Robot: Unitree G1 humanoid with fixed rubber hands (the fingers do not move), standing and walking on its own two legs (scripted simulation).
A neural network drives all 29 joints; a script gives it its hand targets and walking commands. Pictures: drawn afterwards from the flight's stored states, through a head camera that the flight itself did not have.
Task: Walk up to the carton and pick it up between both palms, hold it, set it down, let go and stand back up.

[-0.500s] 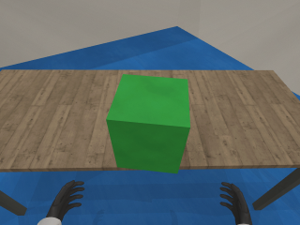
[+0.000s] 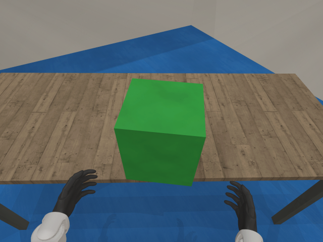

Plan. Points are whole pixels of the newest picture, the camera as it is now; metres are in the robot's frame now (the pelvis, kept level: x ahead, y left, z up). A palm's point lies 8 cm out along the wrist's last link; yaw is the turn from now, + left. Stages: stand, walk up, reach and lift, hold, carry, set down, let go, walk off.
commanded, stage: reach and lift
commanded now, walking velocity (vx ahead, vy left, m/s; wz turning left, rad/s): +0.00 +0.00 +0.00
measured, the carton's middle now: (162, 133) +0.43 +0.01 +0.01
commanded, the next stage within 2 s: none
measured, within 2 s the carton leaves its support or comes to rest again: neither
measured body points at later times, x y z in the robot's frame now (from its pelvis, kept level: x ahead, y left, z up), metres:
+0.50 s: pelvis +0.01 +0.00 +0.00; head +0.02 +0.02 +0.45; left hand +0.30 +0.22 +0.04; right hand +0.27 -0.19 +0.02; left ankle -0.02 +0.11 -0.74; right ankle +0.02 -0.14 -0.74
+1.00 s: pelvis +0.00 +0.01 +0.00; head -0.01 +0.02 +0.45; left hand +0.37 +0.22 +0.11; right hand +0.34 -0.19 +0.10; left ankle -0.02 +0.11 -0.74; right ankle +0.02 -0.14 -0.74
